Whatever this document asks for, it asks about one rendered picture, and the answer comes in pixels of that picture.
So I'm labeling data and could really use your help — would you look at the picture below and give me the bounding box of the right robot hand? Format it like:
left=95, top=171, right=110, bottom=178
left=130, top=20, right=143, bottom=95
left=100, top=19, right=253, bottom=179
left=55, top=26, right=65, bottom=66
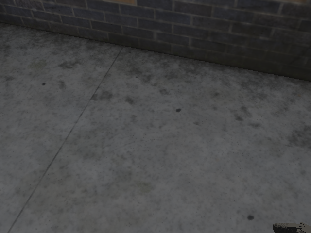
left=273, top=222, right=311, bottom=233

